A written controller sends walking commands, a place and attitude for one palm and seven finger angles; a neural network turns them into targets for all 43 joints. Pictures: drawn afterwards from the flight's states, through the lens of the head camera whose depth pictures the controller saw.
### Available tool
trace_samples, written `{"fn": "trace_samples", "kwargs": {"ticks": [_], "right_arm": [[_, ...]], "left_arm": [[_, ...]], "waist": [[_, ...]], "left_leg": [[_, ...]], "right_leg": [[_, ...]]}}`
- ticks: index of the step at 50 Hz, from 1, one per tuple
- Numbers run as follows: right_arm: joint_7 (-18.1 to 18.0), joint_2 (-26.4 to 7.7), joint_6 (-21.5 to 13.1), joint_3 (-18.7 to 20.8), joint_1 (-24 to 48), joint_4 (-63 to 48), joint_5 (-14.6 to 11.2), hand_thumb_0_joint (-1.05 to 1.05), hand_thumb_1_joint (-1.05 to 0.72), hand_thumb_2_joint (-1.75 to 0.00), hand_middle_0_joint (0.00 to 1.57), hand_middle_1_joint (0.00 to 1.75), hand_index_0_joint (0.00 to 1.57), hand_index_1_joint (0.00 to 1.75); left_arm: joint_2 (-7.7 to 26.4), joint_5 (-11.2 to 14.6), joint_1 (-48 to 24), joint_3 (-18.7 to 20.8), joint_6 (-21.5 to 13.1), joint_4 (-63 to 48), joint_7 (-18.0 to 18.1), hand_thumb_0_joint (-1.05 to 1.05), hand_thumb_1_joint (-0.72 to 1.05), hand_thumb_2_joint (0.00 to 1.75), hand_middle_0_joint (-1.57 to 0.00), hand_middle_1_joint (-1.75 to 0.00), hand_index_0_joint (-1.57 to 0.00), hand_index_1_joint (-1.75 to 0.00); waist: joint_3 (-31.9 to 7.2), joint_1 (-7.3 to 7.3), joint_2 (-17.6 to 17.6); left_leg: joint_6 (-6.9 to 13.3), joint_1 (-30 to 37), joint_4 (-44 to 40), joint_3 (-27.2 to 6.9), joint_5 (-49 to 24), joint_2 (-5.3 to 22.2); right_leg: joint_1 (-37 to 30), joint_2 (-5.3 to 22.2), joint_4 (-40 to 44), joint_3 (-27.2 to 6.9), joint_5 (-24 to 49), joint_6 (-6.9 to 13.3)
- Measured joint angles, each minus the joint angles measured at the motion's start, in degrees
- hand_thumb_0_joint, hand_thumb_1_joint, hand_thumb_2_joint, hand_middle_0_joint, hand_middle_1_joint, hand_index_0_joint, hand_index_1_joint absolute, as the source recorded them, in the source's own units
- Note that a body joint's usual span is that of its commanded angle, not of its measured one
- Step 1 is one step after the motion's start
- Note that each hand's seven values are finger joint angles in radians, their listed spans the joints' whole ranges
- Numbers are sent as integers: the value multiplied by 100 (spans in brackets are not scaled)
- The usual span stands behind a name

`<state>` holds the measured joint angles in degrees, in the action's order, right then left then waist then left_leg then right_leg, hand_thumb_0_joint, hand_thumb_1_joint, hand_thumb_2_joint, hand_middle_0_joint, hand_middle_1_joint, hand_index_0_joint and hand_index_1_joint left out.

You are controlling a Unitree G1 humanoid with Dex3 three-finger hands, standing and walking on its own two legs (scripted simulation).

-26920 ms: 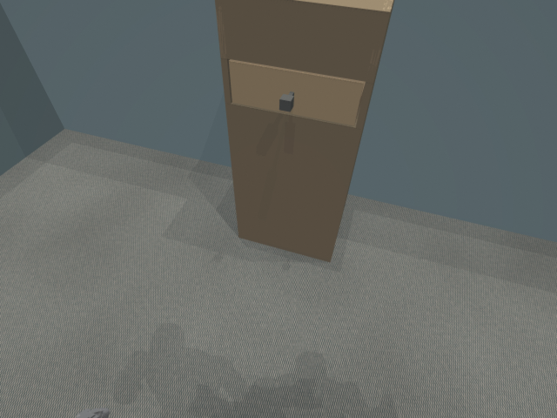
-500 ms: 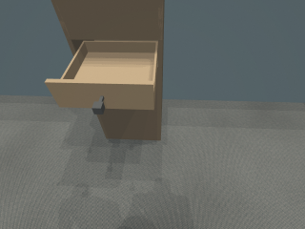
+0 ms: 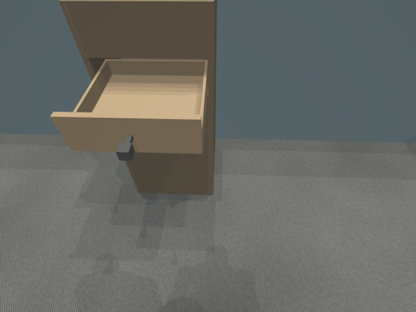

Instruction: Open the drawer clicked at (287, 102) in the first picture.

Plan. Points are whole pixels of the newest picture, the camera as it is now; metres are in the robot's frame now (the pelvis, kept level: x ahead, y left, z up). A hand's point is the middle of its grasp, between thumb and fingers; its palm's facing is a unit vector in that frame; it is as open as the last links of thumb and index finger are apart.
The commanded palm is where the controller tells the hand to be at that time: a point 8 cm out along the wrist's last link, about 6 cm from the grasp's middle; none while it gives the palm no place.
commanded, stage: look to check the result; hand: left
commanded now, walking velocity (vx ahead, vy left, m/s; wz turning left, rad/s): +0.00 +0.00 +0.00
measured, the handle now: (127, 146) +0.50 +0.24 -0.01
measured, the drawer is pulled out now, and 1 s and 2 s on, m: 0.29 0.29 0.29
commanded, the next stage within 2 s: stand and wait in 0.50 s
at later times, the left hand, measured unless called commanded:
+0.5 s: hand out of the picture +0.01 +0.16 -0.17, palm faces +0.02 -0.98 -0.21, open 7.3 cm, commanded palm none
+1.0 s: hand out of the picture +0.03 +0.17 -0.17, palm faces +0.01 -0.98 -0.21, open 7.3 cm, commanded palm none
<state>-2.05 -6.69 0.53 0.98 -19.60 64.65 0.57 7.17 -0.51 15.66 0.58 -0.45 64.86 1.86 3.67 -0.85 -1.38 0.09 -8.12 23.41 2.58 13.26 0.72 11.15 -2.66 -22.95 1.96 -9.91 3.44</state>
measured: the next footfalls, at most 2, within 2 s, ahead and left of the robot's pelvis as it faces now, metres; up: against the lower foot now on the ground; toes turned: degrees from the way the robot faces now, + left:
none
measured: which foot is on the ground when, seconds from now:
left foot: down 0.00-1.00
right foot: down 0.00-1.00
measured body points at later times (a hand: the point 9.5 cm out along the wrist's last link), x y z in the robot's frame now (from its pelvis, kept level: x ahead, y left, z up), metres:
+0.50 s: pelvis +0.01 -0.01 +0.00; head +0.03 -0.02 +0.45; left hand +0.01 +0.22 -0.15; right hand -0.01 -0.21 -0.17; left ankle +0.00 +0.12 -0.74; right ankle +0.03 -0.08 -0.74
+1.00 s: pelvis +0.02 -0.01 +0.00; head +0.04 -0.02 +0.45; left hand +0.03 +0.22 -0.15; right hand +0.00 -0.22 -0.17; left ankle +0.00 +0.12 -0.74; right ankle +0.03 -0.08 -0.74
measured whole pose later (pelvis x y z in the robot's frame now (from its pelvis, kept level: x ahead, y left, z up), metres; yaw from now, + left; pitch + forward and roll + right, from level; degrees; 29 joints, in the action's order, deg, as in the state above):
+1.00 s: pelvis +0.02 -0.01 +0.00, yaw -1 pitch -2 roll +0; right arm -2.2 -7.7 0.4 1.2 -16.6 64.9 0.4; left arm 8.3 -0.4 14.0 0.6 -0.9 65.0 2.0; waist 4.2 -0.8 -1.3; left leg -0.7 -5.4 21.4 2.9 14.0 1.6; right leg 8.7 -3.7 -21.1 1.6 -10.6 4.0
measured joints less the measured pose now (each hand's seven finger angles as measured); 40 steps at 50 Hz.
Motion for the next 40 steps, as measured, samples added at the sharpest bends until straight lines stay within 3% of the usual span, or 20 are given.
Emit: {"fn": "trace_samples", "kwargs": {"ticks": [40], "right_arm": [[-20, -76, -13, 21, 250, 26, -14, 1, -91, -90, 19, 30, 20, 30]], "left_arm": [[80, 12, -120, 2, -43, 22, 17, 1, 91, 90, -20, -30, -20, -30]], "waist": [[61, 1, -1]], "left_leg": [[-73, 231, -176, 24, 79, 81]], "right_leg": [[-203, -91, 154, -30, -74, 52]]}}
